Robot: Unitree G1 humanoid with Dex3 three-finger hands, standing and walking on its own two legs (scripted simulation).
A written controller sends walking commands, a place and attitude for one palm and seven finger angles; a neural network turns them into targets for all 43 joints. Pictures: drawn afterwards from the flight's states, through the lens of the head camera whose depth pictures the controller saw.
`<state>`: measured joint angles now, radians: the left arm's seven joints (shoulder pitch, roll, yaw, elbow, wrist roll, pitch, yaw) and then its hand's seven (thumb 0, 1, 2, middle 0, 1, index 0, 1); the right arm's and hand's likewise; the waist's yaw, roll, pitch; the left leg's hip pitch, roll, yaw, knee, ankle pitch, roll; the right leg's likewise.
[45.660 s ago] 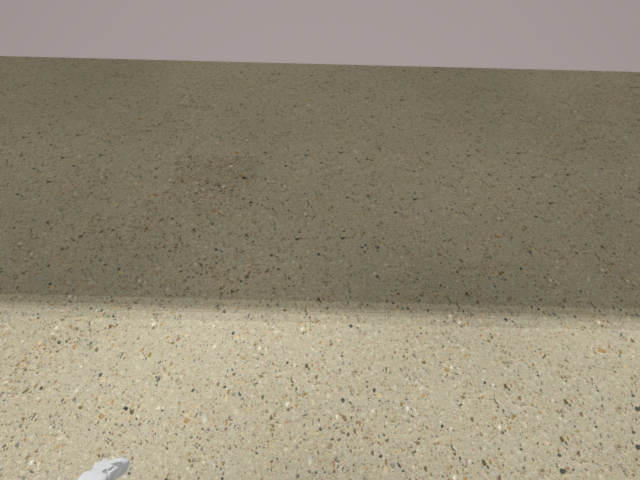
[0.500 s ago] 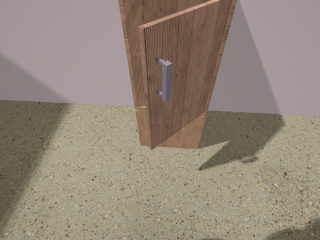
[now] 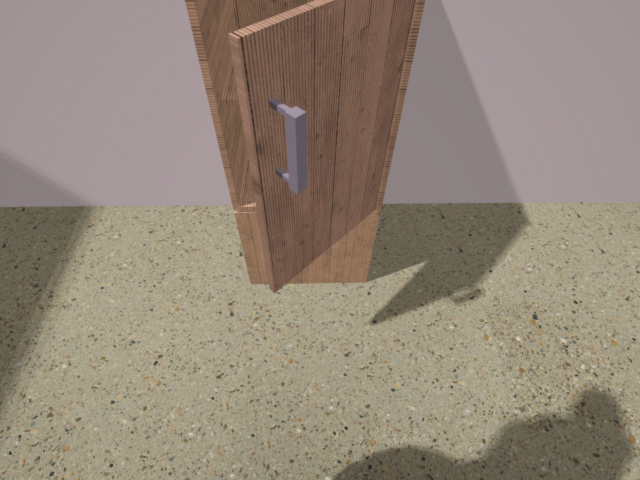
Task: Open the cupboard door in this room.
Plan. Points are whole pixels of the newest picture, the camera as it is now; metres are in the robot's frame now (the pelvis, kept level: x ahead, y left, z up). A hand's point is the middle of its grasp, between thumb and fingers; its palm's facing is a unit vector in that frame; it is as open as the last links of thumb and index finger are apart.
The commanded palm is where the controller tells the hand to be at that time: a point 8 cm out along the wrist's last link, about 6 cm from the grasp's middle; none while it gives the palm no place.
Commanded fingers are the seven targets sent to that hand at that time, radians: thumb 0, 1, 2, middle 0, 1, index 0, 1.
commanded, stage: walk to a spot facing it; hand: left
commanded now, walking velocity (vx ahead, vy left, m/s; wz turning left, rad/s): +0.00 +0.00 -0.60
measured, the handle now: (287, 147) +0.56 +0.09 +0.09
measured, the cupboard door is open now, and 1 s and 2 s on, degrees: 44 44 44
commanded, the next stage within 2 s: none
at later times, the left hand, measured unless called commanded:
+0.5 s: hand out of the picture +0.11 +0.15 -0.16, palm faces -0.26 -0.93 -0.27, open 7.3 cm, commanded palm none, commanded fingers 0.00 0.90 0.90 -0.20 -0.30 -0.20 -0.30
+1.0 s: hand (279, 439) +0.20 +0.08 -0.16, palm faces -0.55 -0.79 -0.28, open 7.3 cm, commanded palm none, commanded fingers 0.00 0.90 0.90 -0.20 -0.30 -0.20 -0.30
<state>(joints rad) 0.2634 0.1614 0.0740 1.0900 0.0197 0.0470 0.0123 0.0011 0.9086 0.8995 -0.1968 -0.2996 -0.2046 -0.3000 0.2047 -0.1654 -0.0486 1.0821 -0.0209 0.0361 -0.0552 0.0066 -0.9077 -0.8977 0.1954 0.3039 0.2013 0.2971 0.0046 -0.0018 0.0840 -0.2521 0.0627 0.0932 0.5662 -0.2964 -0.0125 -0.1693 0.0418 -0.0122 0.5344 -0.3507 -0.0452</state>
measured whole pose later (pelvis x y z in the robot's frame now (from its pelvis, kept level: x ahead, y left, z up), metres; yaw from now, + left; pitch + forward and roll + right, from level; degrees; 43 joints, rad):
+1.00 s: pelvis +0.00 -0.05 +0.00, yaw -35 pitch +1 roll +0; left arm 0.15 0.23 0.07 0.89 0.03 0.04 0.00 0.00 0.91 0.90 -0.20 -0.30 -0.20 -0.30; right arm 0.18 -0.26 -0.07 0.92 -0.01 0.07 -0.03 0.01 -0.90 -0.90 0.20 0.30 0.20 0.30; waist -0.01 0.02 0.14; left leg -0.44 0.08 0.04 1.05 -0.51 -0.06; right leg -0.32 0.01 0.02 0.61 -0.30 -0.02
